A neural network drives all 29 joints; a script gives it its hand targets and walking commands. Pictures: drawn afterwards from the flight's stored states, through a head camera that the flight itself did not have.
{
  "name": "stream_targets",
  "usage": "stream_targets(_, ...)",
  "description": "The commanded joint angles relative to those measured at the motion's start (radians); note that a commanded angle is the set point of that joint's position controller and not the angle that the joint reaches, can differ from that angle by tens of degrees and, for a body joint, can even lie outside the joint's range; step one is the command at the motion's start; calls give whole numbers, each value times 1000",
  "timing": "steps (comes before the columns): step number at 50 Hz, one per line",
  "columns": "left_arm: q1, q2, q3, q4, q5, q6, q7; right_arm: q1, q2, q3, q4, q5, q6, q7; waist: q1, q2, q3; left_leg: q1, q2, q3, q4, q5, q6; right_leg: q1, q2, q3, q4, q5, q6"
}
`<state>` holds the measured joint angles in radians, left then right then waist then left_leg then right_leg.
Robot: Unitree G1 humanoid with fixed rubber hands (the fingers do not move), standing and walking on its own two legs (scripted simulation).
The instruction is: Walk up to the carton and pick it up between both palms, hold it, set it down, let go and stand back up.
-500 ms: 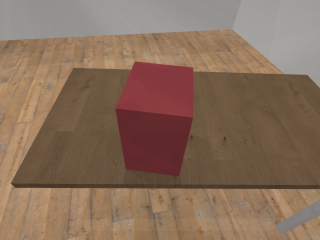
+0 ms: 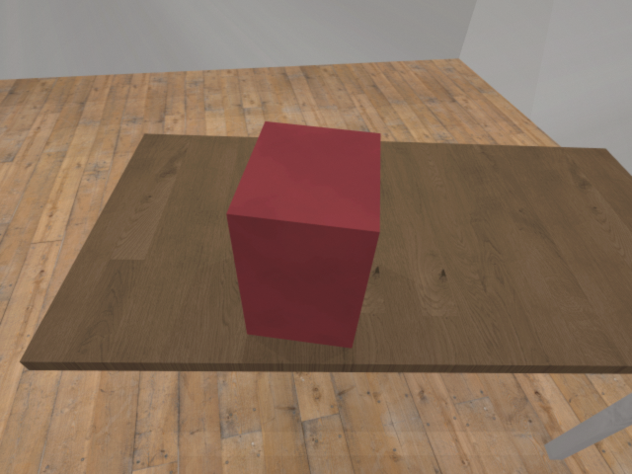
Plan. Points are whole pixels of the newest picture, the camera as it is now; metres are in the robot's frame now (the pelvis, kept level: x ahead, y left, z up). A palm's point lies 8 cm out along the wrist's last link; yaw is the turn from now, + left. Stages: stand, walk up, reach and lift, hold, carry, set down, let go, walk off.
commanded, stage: stand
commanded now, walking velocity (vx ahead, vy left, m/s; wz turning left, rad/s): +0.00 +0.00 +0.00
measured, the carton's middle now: (310, 239) +0.45 +0.01 +0.05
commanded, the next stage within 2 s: none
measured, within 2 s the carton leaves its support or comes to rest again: neither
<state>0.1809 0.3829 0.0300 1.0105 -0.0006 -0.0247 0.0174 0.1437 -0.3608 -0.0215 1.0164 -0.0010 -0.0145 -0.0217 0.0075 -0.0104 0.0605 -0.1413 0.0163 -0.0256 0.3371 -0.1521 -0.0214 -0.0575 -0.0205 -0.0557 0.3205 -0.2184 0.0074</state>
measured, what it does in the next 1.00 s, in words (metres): stands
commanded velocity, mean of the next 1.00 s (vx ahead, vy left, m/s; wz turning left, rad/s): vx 0.00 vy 0.00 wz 0.00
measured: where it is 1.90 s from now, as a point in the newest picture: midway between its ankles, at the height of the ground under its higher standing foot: outside the picture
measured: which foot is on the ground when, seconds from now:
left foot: down 0.00-1.00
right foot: down 0.00-1.00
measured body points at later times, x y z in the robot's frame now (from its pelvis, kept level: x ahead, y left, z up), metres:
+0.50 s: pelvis +0.00 +0.00 +0.00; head +0.00 +0.01 +0.45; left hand +0.08 +0.32 -0.12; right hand +0.08 -0.31 -0.12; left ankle +0.02 +0.13 -0.75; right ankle -0.03 -0.12 -0.75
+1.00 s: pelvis +0.00 +0.00 +0.00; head +0.00 +0.01 +0.45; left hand +0.07 +0.32 -0.12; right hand +0.08 -0.31 -0.12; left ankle +0.02 +0.13 -0.75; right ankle -0.03 -0.12 -0.75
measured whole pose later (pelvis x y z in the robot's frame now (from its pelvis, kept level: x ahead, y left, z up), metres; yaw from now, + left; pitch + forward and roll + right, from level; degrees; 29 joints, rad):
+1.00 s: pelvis +0.00 +0.00 +0.00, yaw +0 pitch -3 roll +0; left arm 0.18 0.38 0.03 1.02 0.00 -0.02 0.01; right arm 0.16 -0.36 -0.03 1.02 0.00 -0.02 -0.02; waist 0.01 -0.01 0.07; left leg -0.14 0.01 -0.03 0.33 -0.14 -0.02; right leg -0.05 -0.03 -0.06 0.31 -0.21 0.02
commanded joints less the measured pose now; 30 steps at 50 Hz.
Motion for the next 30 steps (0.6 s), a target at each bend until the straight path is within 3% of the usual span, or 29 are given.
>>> stream_targets(1, 5, 181, 43, -43, -4, -7, 2, -5, -184, -34, -42, 1, -8, -1, -1, 13, -58, 15, 101, -73, -45, 107, 34, -23, -120, 80, -70, 77, -11)
stream_targets(2, -28, 174, 39, -46, -3, -10, 2, -22, -186, -37, -43, -5, -11, -8, -5, 45, -33, 26, 110, -78, -45, 142, 36, -52, -135, 92, -68, 81, -17)
stream_targets(3, 6, 156, 35, -43, -7, -7, -4, 1, -201, -40, -34, -1, -15, -8, -8, 47, -45, 30, 115, -81, -36, 134, 39, -44, -128, 87, -78, 100, -14)
stream_targets(4, 7, 179, 37, -37, -4, -9, -1, 3, -175, -33, -35, -1, -18, -6, 1, -7, -35, 14, 121, -87, -39, 152, 40, -25, -128, 83, -63, 108, -15)
stream_targets(6, 17, 169, 37, -32, -6, -10, -1, 22, -181, -36, -28, 0, -17, -10, -8, 14, -60, 37, 116, -81, -41, 153, 37, -26, -132, 89, -65, 119, -22)
stream_targets(7, 8, 164, 38, -37, -4, -8, 1, 17, -200, -45, -24, 2, -17, -7, -5, 0, -31, 34, 117, -79, -37, 140, 39, -51, -124, 81, -64, 110, -19)
stream_targets(9, -2, 136, 25, -36, -1, -14, -1, -13, -177, -38, -33, -3, -12, -10, 7, 31, -19, 19, 118, -81, -38, 131, 40, -38, -133, 99, -69, 114, -24)
stream_targets(10, 13, 154, 31, -33, -5, -11, 0, 21, -183, -40, -32, 5, -13, -8, -8, 35, -31, 13, 111, -85, -43, 131, 37, -33, -126, 84, -72, 119, -20)
stream_targets(12, -16, 158, 35, -38, -4, -10, 4, 3, -169, -35, -32, 1, -17, -10, -18, 25, -60, 32, 115, -80, -36, 160, 40, -27, -129, 90, -64, 140, -18)
stream_targets(13, -24, 154, 30, -44, -5, -9, 1, 8, -193, -42, -33, 2, -16, -9, -15, -12, -27, 32, 114, -91, -33, 190, 42, -47, -118, 70, -65, 133, -14)
stream_targets(19, -15, 168, 41, -41, -4, -13, 4, -22, -185, -43, -43, 2, -18, -6, 4, 46, -16, -15, 111, -91, -55, 117, 33, -18, -128, 88, -73, 84, -19)
stream_targets(20, 3, 168, 38, -39, 1, -12, 3, -4, -179, -38, -33, -5, -16, -3, 11, -16, -36, -7, 114, -86, -56, 117, 31, -2, -126, 78, -66, 68, -19)
stream_targets(21, 6, 154, 38, -32, -8, -12, 3, -6, -188, -46, -38, -4, -16, -3, 9, 10, -31, 2, 111, -90, -48, 120, 36, -22, -131, 86, -79, 75, -18)
stream_targets(22, 6, 160, 34, -28, -6, -7, -1, 5, -162, -40, -29, -3, -16, -4, 2, -28, -36, 15, 112, -88, -50, 111, 40, -25, -130, 77, -82, 67, -18)
stream_targets(23, -13, 173, 43, -40, -1, -11, 1, -7, -170, -42, -42, -1, -18, -1, 0, -18, -15, 0, 118, -81, -44, 114, 37, -43, -130, 76, -78, 79, -17)
stream_targets(24, 7, 170, 41, -28, -8, -13, -1, 13, -172, -36, -31, -7, -17, -4, 7, 63, -39, 10, 107, -80, -45, 103, 33, -29, -141, 97, -77, 58, -22)
stream_targets(26, -14, 155, 36, -36, -1, -13, 0, 2, -165, -42, -45, -3, -17, -4, -3, 9, -19, 8, 115, -91, -54, 91, 37, -42, -133, 86, -81, 59, -23)
stream_targets(27, -8, 165, 36, -29, 0, -13, 2, 6, -184, -50, -38, -1, -17, 0, -7, 20, 5, 5, 112, -86, -53, 84, 31, -66, -129, 89, -83, 54, -23)
stream_targets(29, -8, 171, 40, -37, 0, -14, 0, 41, -178, -45, -39, 6, -20, -1, -14, -22, -27, 12, 111, -96, -46, 127, 35, -29, -124, 81, -75, 86, -22)
stream_targets(30, -3, 155, 35, -39, -4, -13, -4, 6, -184, -44, -28, -6, -18, -7, 0, 48, -50, 32, 112, -76, -38, 134, 37, -32, -130, 90, -80, 98, -20)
